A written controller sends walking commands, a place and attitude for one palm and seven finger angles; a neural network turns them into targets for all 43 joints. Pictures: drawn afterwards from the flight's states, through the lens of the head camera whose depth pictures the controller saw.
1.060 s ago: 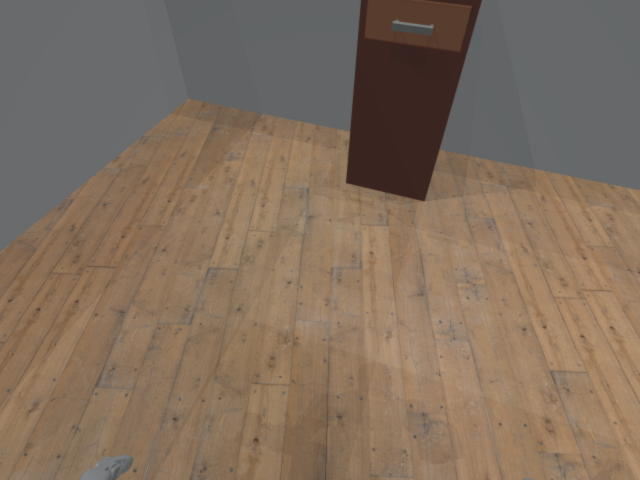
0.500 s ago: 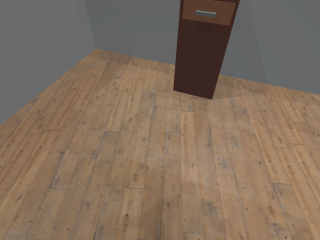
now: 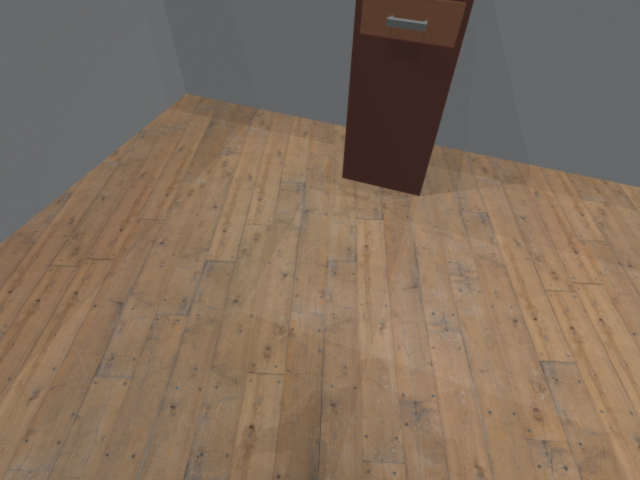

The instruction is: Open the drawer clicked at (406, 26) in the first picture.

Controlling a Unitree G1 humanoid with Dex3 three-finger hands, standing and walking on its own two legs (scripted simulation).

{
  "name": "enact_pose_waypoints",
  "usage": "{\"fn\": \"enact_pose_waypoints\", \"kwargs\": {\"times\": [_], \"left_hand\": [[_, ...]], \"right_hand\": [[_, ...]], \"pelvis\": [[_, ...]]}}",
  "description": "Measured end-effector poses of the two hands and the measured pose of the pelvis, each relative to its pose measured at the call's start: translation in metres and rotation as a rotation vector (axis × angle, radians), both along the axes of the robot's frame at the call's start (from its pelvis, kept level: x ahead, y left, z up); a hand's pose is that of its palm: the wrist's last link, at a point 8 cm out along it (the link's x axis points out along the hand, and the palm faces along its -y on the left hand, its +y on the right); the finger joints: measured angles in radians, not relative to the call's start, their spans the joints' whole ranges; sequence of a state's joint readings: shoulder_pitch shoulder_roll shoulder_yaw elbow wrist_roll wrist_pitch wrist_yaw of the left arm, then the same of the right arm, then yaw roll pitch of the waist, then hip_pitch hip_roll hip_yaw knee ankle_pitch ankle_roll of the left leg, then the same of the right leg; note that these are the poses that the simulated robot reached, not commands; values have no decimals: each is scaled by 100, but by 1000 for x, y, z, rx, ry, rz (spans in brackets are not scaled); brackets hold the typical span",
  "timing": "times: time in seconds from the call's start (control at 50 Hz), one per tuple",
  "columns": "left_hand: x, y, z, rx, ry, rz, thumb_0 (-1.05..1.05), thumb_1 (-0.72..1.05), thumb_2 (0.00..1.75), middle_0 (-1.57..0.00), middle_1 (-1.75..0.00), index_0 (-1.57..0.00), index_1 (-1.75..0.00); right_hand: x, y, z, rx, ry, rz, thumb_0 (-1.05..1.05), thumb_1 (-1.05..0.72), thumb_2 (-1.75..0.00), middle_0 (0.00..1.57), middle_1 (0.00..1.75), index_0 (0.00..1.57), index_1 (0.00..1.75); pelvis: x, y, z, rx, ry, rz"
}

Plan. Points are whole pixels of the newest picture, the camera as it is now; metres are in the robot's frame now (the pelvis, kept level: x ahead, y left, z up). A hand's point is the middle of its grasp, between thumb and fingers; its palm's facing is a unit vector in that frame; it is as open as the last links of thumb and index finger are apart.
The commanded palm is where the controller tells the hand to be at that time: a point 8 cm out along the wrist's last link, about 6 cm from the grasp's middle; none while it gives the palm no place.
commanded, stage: look at it before walking up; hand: left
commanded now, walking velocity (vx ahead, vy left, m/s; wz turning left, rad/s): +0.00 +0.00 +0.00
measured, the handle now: (407, 22) +1.54 -0.22 +0.00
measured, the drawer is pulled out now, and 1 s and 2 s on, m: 0.00 0.00 0.00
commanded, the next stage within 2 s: walk to a spot facing it in 0.38 s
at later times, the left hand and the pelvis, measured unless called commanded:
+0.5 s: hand out of the picture +0.08 +0.25 -0.16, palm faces -0.03 -0.94 -0.33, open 7.4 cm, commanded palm none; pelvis +0.01 +0.00 +0.00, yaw +0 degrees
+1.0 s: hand (219, 477) +0.17 +0.16 -0.19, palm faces -0.14 -0.97 -0.18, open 7.4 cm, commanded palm none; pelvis +0.13 -0.02 -0.03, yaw -8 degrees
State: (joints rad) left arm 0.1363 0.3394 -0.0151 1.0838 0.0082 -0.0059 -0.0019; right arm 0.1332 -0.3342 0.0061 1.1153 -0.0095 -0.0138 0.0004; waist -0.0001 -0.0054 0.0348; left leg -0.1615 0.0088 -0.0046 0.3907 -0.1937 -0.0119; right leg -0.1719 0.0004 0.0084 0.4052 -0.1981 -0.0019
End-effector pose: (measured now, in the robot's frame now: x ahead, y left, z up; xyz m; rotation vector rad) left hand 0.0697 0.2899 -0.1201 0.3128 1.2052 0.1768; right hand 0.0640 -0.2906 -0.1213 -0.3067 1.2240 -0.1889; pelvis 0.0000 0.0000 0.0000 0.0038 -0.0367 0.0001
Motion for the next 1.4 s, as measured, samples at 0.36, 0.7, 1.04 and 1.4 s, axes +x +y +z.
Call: {"fn": "enact_pose_waypoints", "kwargs": {"times": [0.36, 0.7, 1.04, 1.4], "left_hand": [[7, 5, 1, 4, 0, 5, 1, 90, 89, -20, -30, -21, -30], [-13, -20, -23, -81, 109, 30, 1, 90, 89, -20, -30, -20, -30], [124, -85, -45, -133, 59, -59, 1, 90, 89, -20, -30, -21, -30], [221, -77, -65, -214, 233, -18, 1, 90, 89, -20, -30, -21, -30]], "right_hand": [[24, 3, 5, -5, -34, 14, 1, -90, -90, 20, 30, 20, 30], [7, 30, -14, 54, 33, -37, 1, -90, -90, 20, 30, 20, 30], [-56, 58, -43, 182, 379, -301, 1, -90, -90, 20, 30, 20, 30], [287, 45, -18, 93, -167, -169, 0, -91, -90, 20, 30, 20, 30]], "pelvis": [[8, 2, 1, -1, -1, 0], [36, 6, -6, -10, 16, -43], [139, -28, -29, -11, 11, -130], [300, -3, -27, -44, 19, -183]]}}
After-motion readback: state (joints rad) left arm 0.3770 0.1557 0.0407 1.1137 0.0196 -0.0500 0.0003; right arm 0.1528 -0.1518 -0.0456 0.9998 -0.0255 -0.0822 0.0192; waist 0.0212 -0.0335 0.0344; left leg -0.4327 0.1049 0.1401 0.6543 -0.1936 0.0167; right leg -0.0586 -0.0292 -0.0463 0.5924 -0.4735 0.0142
